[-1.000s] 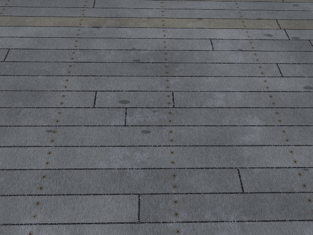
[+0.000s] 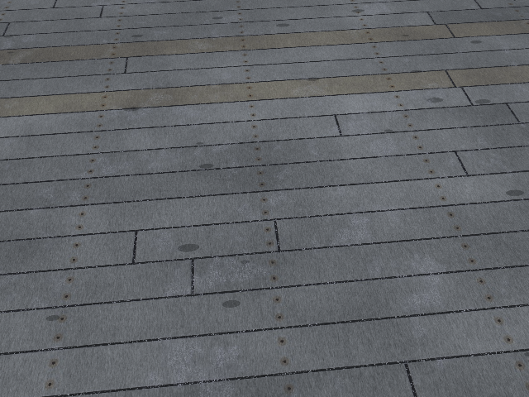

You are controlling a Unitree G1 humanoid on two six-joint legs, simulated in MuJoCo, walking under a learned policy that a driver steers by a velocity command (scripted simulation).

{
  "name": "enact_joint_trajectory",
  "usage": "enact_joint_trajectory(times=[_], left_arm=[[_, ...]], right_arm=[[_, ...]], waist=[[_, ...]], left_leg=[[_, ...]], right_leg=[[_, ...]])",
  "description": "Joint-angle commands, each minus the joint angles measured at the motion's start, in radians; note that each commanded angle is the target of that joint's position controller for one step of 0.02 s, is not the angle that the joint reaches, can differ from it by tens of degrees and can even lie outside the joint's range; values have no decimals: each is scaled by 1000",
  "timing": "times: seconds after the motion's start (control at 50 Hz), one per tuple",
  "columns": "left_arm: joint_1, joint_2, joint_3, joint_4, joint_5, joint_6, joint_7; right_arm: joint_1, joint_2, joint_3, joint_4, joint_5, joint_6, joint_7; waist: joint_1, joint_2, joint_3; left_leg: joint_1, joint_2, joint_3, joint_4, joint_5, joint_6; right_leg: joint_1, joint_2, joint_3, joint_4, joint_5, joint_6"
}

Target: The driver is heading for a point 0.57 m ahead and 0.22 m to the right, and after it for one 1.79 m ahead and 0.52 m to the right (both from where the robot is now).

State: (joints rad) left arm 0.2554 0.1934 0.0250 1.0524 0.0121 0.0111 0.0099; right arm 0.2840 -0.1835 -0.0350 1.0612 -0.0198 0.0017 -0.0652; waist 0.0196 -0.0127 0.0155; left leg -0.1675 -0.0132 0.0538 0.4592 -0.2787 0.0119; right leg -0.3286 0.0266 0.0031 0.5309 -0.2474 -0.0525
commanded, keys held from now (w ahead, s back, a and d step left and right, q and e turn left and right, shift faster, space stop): w+e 0.74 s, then w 0.26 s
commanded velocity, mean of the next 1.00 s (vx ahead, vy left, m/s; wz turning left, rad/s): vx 0.41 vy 0.00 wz -0.47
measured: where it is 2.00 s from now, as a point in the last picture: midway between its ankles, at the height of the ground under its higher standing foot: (448, 273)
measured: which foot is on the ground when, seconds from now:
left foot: down 0.00-0.24, up 0.26-0.70, down 0.72-1.00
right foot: up 0.00-0.22, down 0.24-0.72, up 0.74-1.00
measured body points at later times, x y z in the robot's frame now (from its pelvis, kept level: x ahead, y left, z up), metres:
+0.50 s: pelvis +0.16 -0.09 +0.01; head +0.18 -0.11 +0.46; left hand +0.20 +0.17 -0.12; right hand +0.24 -0.37 -0.12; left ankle +0.28 +0.04 -0.68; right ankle +0.08 -0.14 -0.74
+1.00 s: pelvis +0.43 -0.15 +0.01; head +0.45 -0.15 +0.46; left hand +0.68 +0.00 -0.11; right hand +0.30 -0.38 -0.12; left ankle +0.45 -0.05 -0.74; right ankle +0.42 -0.30 -0.68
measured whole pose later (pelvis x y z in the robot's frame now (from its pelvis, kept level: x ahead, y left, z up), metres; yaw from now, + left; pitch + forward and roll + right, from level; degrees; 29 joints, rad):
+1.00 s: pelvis +0.43 -0.15 +0.01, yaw -30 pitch +1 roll +1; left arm 0.16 0.27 0.06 0.83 0.04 -0.02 -0.05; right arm 0.37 -0.23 -0.05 0.93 -0.02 -0.10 0.01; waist -0.04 -0.05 0.03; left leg -0.11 -0.03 0.11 0.28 -0.20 0.04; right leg -0.59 -0.03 0.05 0.93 -0.21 -0.05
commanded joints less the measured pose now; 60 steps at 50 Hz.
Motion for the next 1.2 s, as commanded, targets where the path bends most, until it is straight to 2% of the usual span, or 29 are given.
enact_joint_trajectory(times=[0.02, 0.06, 0.1, 0.18, 0.22, 0.24, 0.26, 0.28, 0.32, 0.34, 0.38, 0.46, 0.6, 0.66, 0.7, 0.72, 0.74, 0.76, 0.78, 0.8, 0.82, 0.86, 0.92, 0.94, 1.04, 1.12, 1.16, 1.18, 1.2], left_arm=[[-91, 70, 22, -108, 20, -2, -8], [-79, 75, 34, -128, 19, -4, -16], [-57, 63, 35, -126, 16, -17, -24], [-81, 64, 44, -160, 2, -27, -40], [57, 75, 59, -121, 9, -36, -38], [198, 127, 83, -74, 17, -48, -31], [297, 264, 110, -76, 17, -58, -15], [266, 250, 98, -73, 5, -51, -13], [139, 204, 88, -118, 7, -50, -9], [112, 185, 80, -132, 3, -55, -6], [98, 164, 72, -138, -10, -65, -1], [172, 176, 76, -122, -8, -78, -3], [214, 189, 83, -130, -1, -76, -2], [150, 219, 91, -152, 2, -76, 5], [113, 237, 97, -165, 0, -81, -5], [122, 179, 81, -192, -6, -88, -14], [239, 65, 59, -223, -40, -85, -13], [240, 151, 66, -201, -6, -74, -7], [176, 168, 70, -198, 9, -70, -15], [124, 149, 65, -203, 14, -70, -24], [92, 135, 63, -206, 26, -69, -30], [108, 118, 57, -206, 31, -49, -44], [25, 113, 51, -230, 31, -39, -52], [-10, 103, 45, -251, 32, -38, -57], [-210, 77, 12, -308, 25, -49, -75], [-261, 109, 15, -330, 23, -54, -63], [-190, 117, 23, -308, 31, -63, -52], [-60, 134, 35, -260, 40, -73, -44], [117, 192, 54, -213, 57, -84, -32]], right_arm=[[78, -195, -63, -39, 5, -6, -13], [43, -180, -65, -57, -7, -29, -13], [2, -171, -65, -69, -6, -54, -4], [14, -202, -78, -67, -13, -77, 24], [-6, -217, -84, -76, -10, -72, 38], [-9, -182, -73, -89, -23, -69, 47], [-74, -79, -43, -181, -20, -75, 66], [-138, -107, -46, -216, -34, -81, 77], [-171, -145, -48, -212, -4, -99, 93], [-158, -148, -51, -196, -8, -104, 89], [-127, -138, -48, -192, -28, -86, 92], [-232, -119, -37, -247, -20, -54, 93], [-422, -123, -20, -358, -1, -57, 99], [-315, -159, -31, -348, 2, -68, 89], [-68, -210, -57, -281, -1, -82, 66], [86, -278, -73, -274, -24, -92, 47], [81, -362, -85, -286, -50, -87, 46], [19, -300, -79, -291, -31, -72, 52], [-55, -207, -56, -305, -21, -72, 56], [-87, -158, -43, -299, -17, -77, 62], [-57, -140, -34, -281, -22, -84, 63], [-32, -145, -33, -247, -13, -99, 65], [26, -143, -32, -213, 0, -124, 77], [31, -166, -36, -205, 2, -125, 76], [75, -170, -37, -173, 7, -115, 81], [138, -207, -46, -138, 6, -101, 79], [142, -215, -46, -125, 8, -88, 76], [150, -201, -41, -117, 11, -81, 75], [139, -171, -29, -138, 11, -79, 73]], waist=[[-58, 173, 93], [-17, 93, 134], [-3, 87, 107], [-21, 116, 72], [43, 59, 34], [96, -83, -18], [123, -407, -48], [94, -287, -17], [37, -20, 61], [18, 25, 63], [-5, -34, 16], [12, -36, 25], [63, -69, 61], [0, -75, 34], [-110, -19, -91], [-162, 74, -229], [-78, 320, -326], [-49, 236, -266], [-37, 108, -123], [-34, 46, -50], [-39, 62, -17], [-11, 120, -25], [-14, 88, 5], [-7, 109, 3], [-42, 100, 40], [-51, 106, 46], [-12, 99, 17], [41, 61, -49], [110, -1, -162]], left_leg=[[-55, 370, -370, -327, -480, 219], [-8, 408, -373, -350, -381, 235], [71, 349, -237, -312, -196, 177], [23, 295, -67, -237, -97, 135], [-79, 253, 28, -32, -22, 105], [-169, 191, 127, 273, 85, 69], [-510, 31, 177, 645, -185, -4], [-646, 7, -30, 763, -280, 6], [-633, 111, -85, 730, -78, 27], [-569, 122, -85, 661, -30, 27], [-489, 111, -74, 582, 21, 0], [-542, 83, -43, 437, 88, -45], [-453, 38, -38, 172, 239, -39], [-248, 11, -46, 90, 190, -1], [74, -13, -32, 18, 151, 35], [299, 185, -235, -23, -67, 75], [494, 457, -712, -161, -225, 171], [380, 449, -841, -223, -371, 201], [230, 405, -680, -236, -366, 188], [124, 347, -522, -243, -208, 175], [74, 300, -403, -239, -6, 154], [16, 268, -309, -265, 117, 165], [38, 254, -204, -292, 285, 173], [49, 267, -193, -310, 254, 183], [11, 206, -60, -336, 308, 158], [98, 260, -74, -284, 406, 145], [135, 253, -45, -151, 606, 129], [110, 210, -1, 18, 680, 110], [-28, 164, 36, 252, 516, 83]], right_leg=[[-216, -14, -27, 329, -208, -19], [-327, -96, 41, 444, -180, -22], [-310, -111, 21, 351, -134, -12], [-77, -56, -105, 145, -115, -23], [152, 28, -178, 24, -66, -44], [308, 3, -57, -61, -143, -79], [450, -312, 563, -317, -389, -218], [415, -375, 797, -441, -394, -289], [316, -319, 545, -351, -212, -239], [291, -264, 438, -333, -5, -197], [272, -222, 361, -345, 143, -196], [314, -189, 295, -340, 285, -211], [293, -171, 312, -301, 398, -169], [263, -171, 328, -218, 529, -116], [205, -87, 279, 77, 669, -74], [78, -15, 226, 360, 436, -55], [-222, 132, 129, 639, -296, -31], [-296, 49, 128, 751, -257, -49], [-297, -2, 116, 749, -149, -51], [-274, -33, 106, 701, -86, -46], [-243, -51, 110, 658, -66, -41], [-201, -55, 98, 620, -65, -23], [-265, -55, 91, 541, -25, -10], [-292, -65, 79, 477, 7, -1], [-196, -83, -41, 162, 162, 23], [-134, -66, -71, 58, 121, -8], [-17, -23, -99, -15, 78, -38], [151, 3, -106, -75, 90, -60], [386, -110, 26, -92, 20, -102]])
Keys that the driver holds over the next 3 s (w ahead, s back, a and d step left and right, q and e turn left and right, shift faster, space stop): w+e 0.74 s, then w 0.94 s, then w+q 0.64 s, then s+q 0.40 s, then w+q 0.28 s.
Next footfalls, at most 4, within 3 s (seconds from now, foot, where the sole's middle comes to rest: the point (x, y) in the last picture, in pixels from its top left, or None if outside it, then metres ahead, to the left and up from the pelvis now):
0.24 right None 0.11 -0.15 -0.77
0.72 left None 0.49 -0.07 -0.77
1.20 right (434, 374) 0.59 -0.38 -0.77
1.72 left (412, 258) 0.95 -0.39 -0.77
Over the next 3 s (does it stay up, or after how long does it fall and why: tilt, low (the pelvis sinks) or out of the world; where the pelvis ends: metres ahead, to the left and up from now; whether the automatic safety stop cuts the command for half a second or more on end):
stays up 1.18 -0.56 0.00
